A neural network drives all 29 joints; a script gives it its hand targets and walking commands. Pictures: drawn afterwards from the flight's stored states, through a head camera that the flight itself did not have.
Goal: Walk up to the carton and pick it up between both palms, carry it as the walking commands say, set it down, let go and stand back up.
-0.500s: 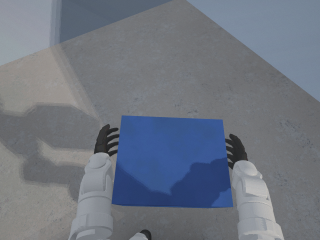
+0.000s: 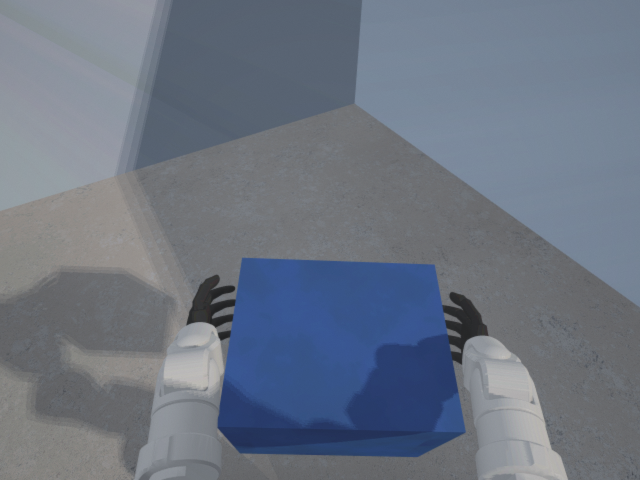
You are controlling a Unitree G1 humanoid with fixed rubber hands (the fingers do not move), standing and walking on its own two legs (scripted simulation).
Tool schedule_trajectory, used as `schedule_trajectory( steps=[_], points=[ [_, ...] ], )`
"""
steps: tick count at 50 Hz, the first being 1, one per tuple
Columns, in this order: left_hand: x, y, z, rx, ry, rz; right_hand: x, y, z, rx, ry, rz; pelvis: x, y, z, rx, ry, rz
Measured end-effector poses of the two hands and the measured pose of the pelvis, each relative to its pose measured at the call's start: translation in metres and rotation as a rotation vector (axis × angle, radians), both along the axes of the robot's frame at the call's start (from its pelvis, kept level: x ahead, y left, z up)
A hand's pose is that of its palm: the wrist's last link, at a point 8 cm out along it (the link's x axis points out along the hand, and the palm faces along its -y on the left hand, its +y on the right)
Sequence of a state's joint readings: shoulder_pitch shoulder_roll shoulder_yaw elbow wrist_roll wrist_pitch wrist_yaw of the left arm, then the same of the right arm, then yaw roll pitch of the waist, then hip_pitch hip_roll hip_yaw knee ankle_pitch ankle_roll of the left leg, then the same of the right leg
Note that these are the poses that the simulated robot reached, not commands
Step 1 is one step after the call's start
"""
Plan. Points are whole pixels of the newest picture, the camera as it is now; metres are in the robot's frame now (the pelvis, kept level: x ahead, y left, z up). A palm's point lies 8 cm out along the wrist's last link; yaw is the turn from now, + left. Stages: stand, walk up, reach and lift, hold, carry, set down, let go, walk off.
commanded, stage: reach and lift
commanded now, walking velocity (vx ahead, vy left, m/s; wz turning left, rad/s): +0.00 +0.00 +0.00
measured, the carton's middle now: (334, 362) +0.31 +0.02 -0.06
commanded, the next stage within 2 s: hold in 1.40 s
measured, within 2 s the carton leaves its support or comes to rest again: neither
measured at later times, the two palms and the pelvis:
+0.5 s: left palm (206, 314) +0.29 +0.18 +0.07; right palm (496, 343) +0.29 -0.18 +0.05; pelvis +0.00 +0.00 +0.01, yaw +0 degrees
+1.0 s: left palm (214, 311) +0.30 +0.17 +0.06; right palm (504, 350) +0.28 -0.19 +0.05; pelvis +0.01 +0.00 +0.01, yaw -1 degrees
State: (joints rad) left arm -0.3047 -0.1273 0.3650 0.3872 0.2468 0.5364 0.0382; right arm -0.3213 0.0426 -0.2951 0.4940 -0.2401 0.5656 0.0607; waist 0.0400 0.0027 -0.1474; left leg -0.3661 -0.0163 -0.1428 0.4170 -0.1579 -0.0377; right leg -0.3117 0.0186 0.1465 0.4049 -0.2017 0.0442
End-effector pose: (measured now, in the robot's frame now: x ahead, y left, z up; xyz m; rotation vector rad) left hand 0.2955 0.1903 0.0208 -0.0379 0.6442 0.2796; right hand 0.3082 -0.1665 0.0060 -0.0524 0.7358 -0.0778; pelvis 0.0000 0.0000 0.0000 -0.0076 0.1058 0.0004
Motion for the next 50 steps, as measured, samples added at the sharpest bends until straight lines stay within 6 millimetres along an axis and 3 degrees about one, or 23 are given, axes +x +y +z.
schedule_trajectory(
  steps=[22, 50],
  points=[
    [-0.003, -0.014, 0.047, 0.027, -0.044, -0.032, -0.015, -0.01, 0.042, -0.018, -0.048, -0.061, -0.001, -0.001, 0.008, 0.009, -0.154, -0.01],
    [0.005, -0.023, 0.044, 0.033, -0.04, -0.083, -0.024, -0.02, 0.04, 0.0, -0.044, -0.096, 0.011, 0.001, 0.01, 0.011, -0.162, -0.016]
  ],
)
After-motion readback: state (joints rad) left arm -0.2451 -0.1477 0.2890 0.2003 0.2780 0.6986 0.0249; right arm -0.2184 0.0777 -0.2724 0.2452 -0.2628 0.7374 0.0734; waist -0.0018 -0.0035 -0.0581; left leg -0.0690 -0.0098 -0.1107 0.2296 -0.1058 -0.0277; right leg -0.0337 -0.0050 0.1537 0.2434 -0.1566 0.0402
